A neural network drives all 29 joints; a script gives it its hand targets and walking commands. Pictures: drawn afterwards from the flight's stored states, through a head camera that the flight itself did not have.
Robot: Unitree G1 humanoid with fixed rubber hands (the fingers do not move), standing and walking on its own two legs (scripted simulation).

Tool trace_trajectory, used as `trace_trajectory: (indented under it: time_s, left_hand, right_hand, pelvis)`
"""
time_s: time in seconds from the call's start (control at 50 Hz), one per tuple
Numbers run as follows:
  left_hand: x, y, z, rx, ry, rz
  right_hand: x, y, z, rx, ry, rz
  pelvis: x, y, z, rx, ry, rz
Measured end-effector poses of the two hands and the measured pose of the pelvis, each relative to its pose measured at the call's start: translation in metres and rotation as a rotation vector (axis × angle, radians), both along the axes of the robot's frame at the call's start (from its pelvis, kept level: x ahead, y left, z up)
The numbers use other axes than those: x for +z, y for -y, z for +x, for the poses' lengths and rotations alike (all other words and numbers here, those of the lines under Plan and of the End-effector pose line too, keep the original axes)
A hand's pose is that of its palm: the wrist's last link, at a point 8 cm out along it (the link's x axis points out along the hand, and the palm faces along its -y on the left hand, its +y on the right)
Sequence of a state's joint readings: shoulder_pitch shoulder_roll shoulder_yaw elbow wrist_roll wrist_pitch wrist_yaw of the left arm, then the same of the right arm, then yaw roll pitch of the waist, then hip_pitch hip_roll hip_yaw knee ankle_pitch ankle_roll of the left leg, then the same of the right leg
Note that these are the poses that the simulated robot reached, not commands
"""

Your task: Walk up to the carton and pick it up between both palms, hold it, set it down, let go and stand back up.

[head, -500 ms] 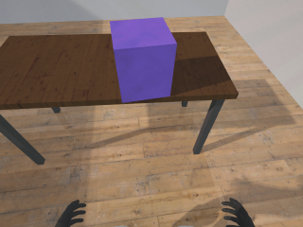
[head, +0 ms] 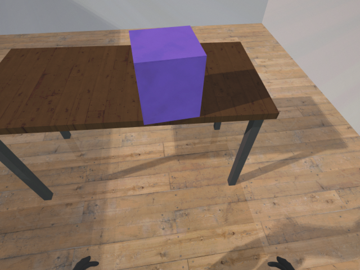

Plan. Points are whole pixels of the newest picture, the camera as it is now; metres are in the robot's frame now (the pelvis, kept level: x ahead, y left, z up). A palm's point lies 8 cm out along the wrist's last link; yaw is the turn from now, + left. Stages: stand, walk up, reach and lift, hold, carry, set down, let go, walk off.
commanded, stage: stand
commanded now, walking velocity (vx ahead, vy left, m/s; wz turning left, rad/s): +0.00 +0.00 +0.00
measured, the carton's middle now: (166, 76) +0.71 +0.06 +0.02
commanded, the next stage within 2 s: walk up in 1.90 s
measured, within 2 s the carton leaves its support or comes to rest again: neither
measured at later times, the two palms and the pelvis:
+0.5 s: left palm out of the picture +0.11 +0.25 -0.10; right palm out of the picture +0.10 -0.25 -0.10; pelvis +0.01 +0.00 +0.00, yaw -1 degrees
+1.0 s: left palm out of the picture +0.10 +0.25 -0.10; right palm out of the picture +0.08 -0.25 -0.10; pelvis +0.01 +0.00 +0.00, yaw -1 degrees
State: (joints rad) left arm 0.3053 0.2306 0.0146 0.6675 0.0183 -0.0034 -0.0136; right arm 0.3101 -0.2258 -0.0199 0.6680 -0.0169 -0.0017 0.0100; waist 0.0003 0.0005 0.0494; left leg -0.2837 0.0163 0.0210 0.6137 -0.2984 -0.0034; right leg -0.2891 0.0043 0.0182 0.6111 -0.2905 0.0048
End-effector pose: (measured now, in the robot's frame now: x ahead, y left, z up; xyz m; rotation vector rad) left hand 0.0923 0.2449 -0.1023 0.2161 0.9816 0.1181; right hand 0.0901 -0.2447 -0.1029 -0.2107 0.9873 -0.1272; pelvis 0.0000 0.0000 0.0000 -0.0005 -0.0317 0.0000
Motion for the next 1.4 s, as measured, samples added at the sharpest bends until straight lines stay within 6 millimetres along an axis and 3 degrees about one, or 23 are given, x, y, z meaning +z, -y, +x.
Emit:
trace_trajectory:
  time_s: [0.56, 1.14, 1.4]
  left_hand:
    - [0.002, -0.002, 0.015, -0.022, 0.001, 0.008]
    - [0.002, -0.002, 0.007, -0.027, -0.008, 0.011]
    - [0.000, -0.006, -0.013, -0.018, -0.043, 0.016]
  right_hand:
    - [0.002, 0.002, 0.006, -0.011, 0.001, -0.010]
    - [0.002, 0.004, -0.011, -0.042, -0.013, -0.011]
    - [0.000, 0.004, -0.028, -0.048, -0.036, -0.010]
  pelvis:
    - [0.002, -0.002, 0.008, -0.016, -0.002, 0.002]
    - [0.004, -0.003, 0.004, -0.026, 0.011, 0.004]
    - [0.005, -0.004, -0.005, -0.028, 0.011, 0.003]
